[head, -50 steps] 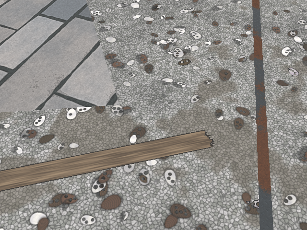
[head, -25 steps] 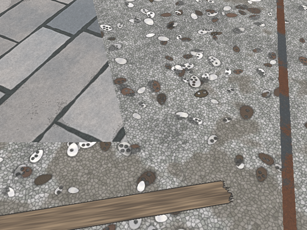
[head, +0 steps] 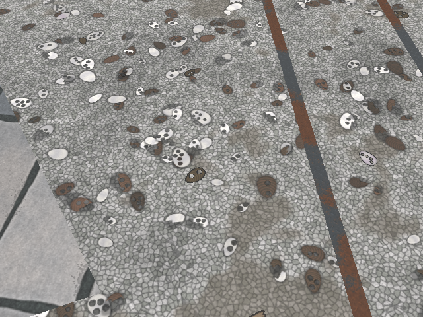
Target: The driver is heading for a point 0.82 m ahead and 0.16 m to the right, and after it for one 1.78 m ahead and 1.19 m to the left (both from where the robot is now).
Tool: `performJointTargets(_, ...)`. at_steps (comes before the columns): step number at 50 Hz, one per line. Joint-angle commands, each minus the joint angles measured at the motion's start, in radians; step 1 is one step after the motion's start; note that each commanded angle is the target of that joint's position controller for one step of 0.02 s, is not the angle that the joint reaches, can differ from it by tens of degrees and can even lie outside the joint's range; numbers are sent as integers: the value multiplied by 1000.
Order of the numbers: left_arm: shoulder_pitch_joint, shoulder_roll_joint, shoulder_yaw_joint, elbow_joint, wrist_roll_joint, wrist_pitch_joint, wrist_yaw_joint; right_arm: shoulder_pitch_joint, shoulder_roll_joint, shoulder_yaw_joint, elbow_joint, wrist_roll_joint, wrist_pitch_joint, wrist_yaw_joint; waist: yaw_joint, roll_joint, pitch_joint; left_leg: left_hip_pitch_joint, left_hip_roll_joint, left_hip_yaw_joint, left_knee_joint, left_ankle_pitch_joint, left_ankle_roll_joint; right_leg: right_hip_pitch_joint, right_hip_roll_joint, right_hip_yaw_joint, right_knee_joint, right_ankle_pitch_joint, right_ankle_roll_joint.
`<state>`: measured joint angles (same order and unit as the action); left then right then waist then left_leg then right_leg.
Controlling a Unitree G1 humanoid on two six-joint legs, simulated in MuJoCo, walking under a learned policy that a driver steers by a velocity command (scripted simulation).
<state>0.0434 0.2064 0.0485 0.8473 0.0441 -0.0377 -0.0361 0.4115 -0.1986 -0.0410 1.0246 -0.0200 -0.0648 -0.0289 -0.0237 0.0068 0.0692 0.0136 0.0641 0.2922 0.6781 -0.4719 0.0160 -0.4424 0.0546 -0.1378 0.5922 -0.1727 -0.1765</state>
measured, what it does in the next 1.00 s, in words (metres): walks ahead, turning right: left foot, then right foot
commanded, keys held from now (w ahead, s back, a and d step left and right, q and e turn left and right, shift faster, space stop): w+e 0.54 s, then w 0.46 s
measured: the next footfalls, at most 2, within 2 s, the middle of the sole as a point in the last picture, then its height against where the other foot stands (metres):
left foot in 0.52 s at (202, 304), level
right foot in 1.00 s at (295, 265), level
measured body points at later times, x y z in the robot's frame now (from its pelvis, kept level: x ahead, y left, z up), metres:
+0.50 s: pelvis +0.28 +0.00 +0.01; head +0.31 -0.01 +0.46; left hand +0.31 +0.29 -0.11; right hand +0.44 -0.28 -0.08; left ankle +0.44 +0.07 -0.71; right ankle +0.10 -0.04 -0.71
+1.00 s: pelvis +0.51 -0.10 +0.02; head +0.53 -0.12 +0.46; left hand +0.80 +0.01 -0.07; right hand +0.36 -0.30 -0.13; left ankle +0.45 +0.07 -0.72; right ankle +0.56 -0.22 -0.72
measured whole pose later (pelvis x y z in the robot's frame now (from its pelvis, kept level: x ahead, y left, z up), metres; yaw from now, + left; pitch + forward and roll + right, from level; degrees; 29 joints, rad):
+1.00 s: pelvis +0.51 -0.10 +0.02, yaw -26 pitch +2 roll +2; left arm 0.04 0.23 0.01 0.75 0.05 -0.05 -0.04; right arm 0.46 -0.24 -0.04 0.94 -0.01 -0.07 0.02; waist -0.08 -0.01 0.02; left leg 0.01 0.00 0.10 0.34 -0.37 -0.01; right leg -0.43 -0.02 -0.05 0.51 -0.15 -0.08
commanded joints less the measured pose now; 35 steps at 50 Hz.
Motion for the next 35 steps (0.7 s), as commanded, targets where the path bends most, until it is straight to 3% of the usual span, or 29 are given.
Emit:
performJointTargets(1, 380, 294, 91, 37, -18, 14, 23, -69, -142, -30, -171, 11, -23, 24, 146, -133, -338, -696, -101, -249, 812, -67, -5, 758, -408, 893, -291, -62, -291)
performJointTargets(2, 330, 273, 85, 43, -30, 20, 31, -168, -143, -29, -200, 7, -36, 30, 133, -50, -186, -795, -21, -324, 776, 42, 6, 657, -378, 719, -318, -32, -248)
performJointTargets(3, 279, 217, 72, 41, -35, 17, 35, -163, -139, -25, -201, 12, -47, 31, 91, 0, -100, -759, 16, -318, 678, 127, 7, 523, -345, 614, -339, 50, -201)
performJointTargets(4, 229, 180, 62, 33, -36, 10, 38, -145, -136, -28, -187, 5, -43, 28, 43, 40, -48, -696, 43, -318, 591, 153, 0, 415, -289, 524, -353, 157, -154)
performJointTargets(5, 201, 155, 53, 29, -45, 2, 42, -123, -130, -27, -186, -15, -24, 27, 9, 32, -39, -629, 56, -319, 535, 161, -18, 340, -241, 455, -364, 233, -131)
performJointTargets(7, 213, 155, 48, 28, -49, -21, 41, -110, -113, -25, -191, -32, 13, 34, -11, 6, -62, -572, 58, -308, 474, 168, -46, 292, -194, 399, -366, 337, -123)
performJointTargets(10, 274, 193, 57, 34, -47, -31, 38, -199, -107, -22, -233, -29, 34, 42, 8, -24, -48, -621, 57, -286, 359, 259, -74, 274, -160, 378, -383, 351, -105)
performJointTargets(15, 382, 196, 56, 37, -43, -23, 37, -394, -118, -16, -308, -21, 35, 46, 85, -62, -29, -722, 30, -293, 148, 408, -79, 380, -151, 424, -370, 334, -66)
performJointTargets(20, 441, 209, 57, 33, -30, -19, 49, -523, -126, -2, -372, -10, 17, 54, 126, -77, -21, -708, -23, -296, -22, 429, -53, 482, -174, 475, -302, 429, -59)
performJointTargets(22, 415, 225, 61, 20, -26, -19, 57, -492, -146, -4, -379, -6, 8, 52, 96, -89, -24, -608, -40, -312, -98, 401, -30, 475, -186, 502, -264, 466, -31)
performJointTargets(23, 376, 238, 64, 8, -25, -21, 58, -428, -161, -9, -365, -4, 3, 48, 59, -96, -36, -495, -57, -310, -139, 365, -14, 436, -181, 499, -228, 519, -8)
performJointTargets(24, 346, 252, 67, -3, -24, -25, 54, -327, -187, -20, -335, -2, -3, 39, 14, -92, -79, -343, -89, -298, -158, 325, 3, 398, -161, 494, -141, 621, 15)
performJointTargets(25, 325, 253, 67, -8, -32, -32, 44, -183, -214, -32, -297, -5, -16, 27, -60, -42, -154, -147, -79, -299, -222, 355, 27, 348, -104, 453, 39, 629, 38)
performJointTargets(26, 334, 189, 49, -34, -43, -41, 33, -31, -279, -48, -288, -27, -25, 9, -112, 46, -294, 90, 113, -487, -250, 173, 70, 222, -38, 397, 303, 388, 59)
performJointTargets(27, 447, 90, 30, -64, -73, -38, 35, -28, -365, -65, -301, -48, -15, 5, -38, 283, -391, 299, 387, -944, -351, 113, 171, -83, 121, 280, 578, -362, 91)
performJointTargets(28, 465, 175, 36, -41, -35, -26, 42, -82, -306, -61, -302, -27, -1, 13, -4, 210, -341, 206, 379, -1079, -395, 3, 207, -170, 41, 278, 687, -346, 79)
performJointTargets(29, 409, 185, 40, -29, -22, -19, 37, -153, -208, -38, -314, -17, 1, 17, 9, 85, -192, 57, 331, -916, -414, -10, 193, -173, -7, 268, 690, -243, 84)
performJointTargets(30, 354, 167, 34, -34, -17, -18, 28, -186, -154, -24, -307, -16, -2, 23, 11, 21, -110, -52, 269, -761, -433, 92, 174, -154, -37, 257, 641, -180, 91)
performJointTargets(32, 333, 141, 29, -40, -5, -4, 12, -170, -137, -16, -275, -15, -14, 25, 30, 93, -68, -148, 190, -582, -464, 288, 144, -103, -65, 248, 572, -154, 106)
performJointTargets(35, 311, 122, 22, -50, -3, 11, 1, -112, -151, -20, -231, 0, -45, 40, 41, 101, -77, -149, 178, -484, -481, 496, 165, -111, -56, 244, 523, -133, 117)
Keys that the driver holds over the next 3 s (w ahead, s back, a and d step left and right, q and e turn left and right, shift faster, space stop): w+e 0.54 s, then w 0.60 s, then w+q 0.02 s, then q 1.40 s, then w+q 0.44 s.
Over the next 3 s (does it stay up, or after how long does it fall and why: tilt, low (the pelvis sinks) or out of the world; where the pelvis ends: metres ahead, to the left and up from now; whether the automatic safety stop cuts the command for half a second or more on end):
stays up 0.81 -0.20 0.02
